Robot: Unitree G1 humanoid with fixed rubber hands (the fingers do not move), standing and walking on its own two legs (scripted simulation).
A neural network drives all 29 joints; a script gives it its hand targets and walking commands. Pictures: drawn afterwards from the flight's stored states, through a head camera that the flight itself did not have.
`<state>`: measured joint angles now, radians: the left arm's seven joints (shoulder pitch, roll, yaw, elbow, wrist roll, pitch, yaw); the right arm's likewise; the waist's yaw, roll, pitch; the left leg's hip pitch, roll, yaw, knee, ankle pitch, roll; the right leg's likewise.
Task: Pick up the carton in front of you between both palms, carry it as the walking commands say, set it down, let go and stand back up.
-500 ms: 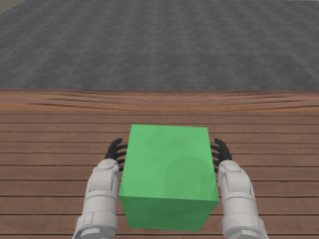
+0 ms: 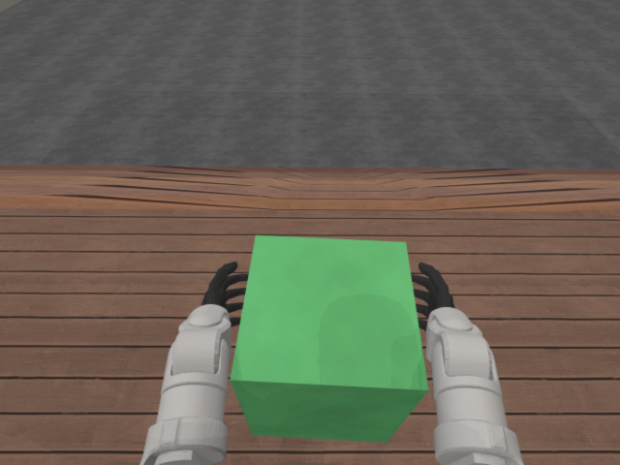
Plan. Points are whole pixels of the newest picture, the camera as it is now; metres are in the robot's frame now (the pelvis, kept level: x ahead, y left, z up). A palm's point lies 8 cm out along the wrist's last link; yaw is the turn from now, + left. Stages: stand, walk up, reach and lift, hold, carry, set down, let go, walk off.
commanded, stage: reach and lift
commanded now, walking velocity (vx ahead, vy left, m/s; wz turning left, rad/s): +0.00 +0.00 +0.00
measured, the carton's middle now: (324, 344) +0.29 +0.00 -0.04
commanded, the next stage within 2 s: hold in 0.36 s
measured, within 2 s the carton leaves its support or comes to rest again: neither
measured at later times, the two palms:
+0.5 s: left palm (214, 312) +0.29 +0.15 +0.05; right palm (446, 314) +0.29 -0.15 +0.05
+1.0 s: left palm (212, 313) +0.28 +0.15 +0.05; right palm (447, 317) +0.29 -0.15 +0.06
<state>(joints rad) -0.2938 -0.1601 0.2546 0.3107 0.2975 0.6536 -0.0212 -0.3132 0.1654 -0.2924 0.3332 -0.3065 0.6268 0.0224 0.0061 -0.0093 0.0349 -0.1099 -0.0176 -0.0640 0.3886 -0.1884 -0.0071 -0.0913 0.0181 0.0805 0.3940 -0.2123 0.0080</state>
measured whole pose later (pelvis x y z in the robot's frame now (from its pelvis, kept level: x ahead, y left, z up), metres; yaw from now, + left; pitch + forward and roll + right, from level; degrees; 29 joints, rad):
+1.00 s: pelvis -0.01 +0.00 +0.00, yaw +0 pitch -8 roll +0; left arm -0.30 -0.16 0.24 0.23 0.28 0.76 -0.02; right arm -0.31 0.16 -0.27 0.25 -0.29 0.74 0.02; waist 0.00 -0.01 0.05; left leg -0.05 -0.02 -0.07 0.37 -0.18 -0.01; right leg -0.03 0.02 0.08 0.38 -0.20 0.01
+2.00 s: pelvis +0.08 -0.02 +0.00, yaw +0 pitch +5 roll +2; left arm -0.17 -0.13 0.09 -0.19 0.14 1.08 0.08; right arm -0.18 0.10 -0.13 -0.17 -0.11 1.06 -0.06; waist 0.00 -0.03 -0.17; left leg -0.43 0.02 0.12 0.65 -0.39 -0.01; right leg -0.15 -0.04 -0.01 0.33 -0.28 -0.01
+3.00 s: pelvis +0.71 -0.03 -0.03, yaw -3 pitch +3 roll +1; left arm -0.13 -0.13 0.10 -0.40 0.10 1.22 0.08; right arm -0.15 0.13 -0.09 -0.37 -0.10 1.19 -0.09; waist -0.01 -0.04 -0.08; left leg -0.50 0.04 0.26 0.57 -0.12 0.09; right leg 0.00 -0.10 -0.15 0.66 -0.51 0.03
